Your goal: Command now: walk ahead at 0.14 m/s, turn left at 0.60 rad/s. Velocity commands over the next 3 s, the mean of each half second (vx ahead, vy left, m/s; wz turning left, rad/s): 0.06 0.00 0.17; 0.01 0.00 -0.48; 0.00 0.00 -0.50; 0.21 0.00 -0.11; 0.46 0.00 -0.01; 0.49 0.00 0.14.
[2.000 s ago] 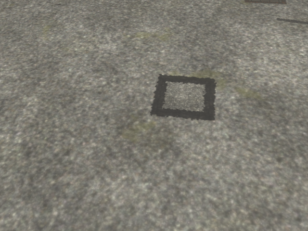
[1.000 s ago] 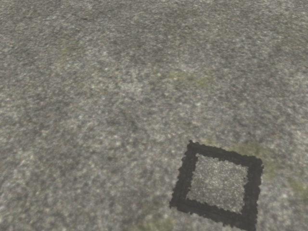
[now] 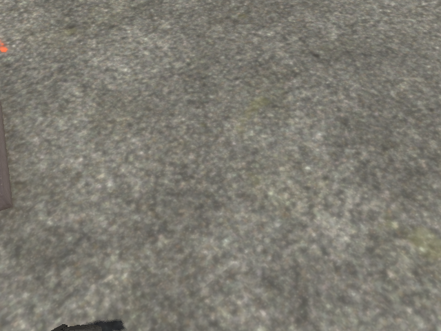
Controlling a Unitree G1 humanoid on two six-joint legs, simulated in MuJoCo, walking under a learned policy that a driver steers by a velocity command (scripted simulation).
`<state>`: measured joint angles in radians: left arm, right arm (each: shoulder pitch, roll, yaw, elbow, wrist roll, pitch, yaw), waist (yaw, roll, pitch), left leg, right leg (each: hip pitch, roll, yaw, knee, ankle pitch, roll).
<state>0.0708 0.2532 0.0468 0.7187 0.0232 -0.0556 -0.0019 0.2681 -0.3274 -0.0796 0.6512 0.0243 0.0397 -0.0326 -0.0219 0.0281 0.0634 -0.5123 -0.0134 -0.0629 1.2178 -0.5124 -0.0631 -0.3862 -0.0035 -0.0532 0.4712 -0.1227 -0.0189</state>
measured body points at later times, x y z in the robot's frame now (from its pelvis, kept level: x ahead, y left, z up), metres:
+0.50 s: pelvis +0.06 +0.04 +0.00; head +0.08 +0.05 +0.45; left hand +0.14 +0.33 -0.12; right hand +0.28 -0.19 -0.07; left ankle +0.07 +0.14 -0.73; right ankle +0.05 -0.09 -0.70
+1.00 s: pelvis +0.06 -0.01 +0.01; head +0.09 -0.05 +0.46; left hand +0.26 +0.24 -0.07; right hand +0.15 -0.33 -0.10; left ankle +0.12 +0.16 -0.67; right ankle +0.04 -0.08 -0.73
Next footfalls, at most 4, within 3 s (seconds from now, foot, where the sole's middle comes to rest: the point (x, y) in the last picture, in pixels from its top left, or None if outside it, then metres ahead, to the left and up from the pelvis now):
0.26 left None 0.11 0.15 -0.77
0.68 right None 0.08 -0.09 -0.77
1.22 left None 0.18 0.11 -0.77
1.60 right None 0.03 -0.11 -0.77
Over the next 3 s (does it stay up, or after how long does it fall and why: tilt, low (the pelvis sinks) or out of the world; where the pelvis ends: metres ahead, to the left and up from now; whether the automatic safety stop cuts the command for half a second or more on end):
stays up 0.60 -0.29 0.00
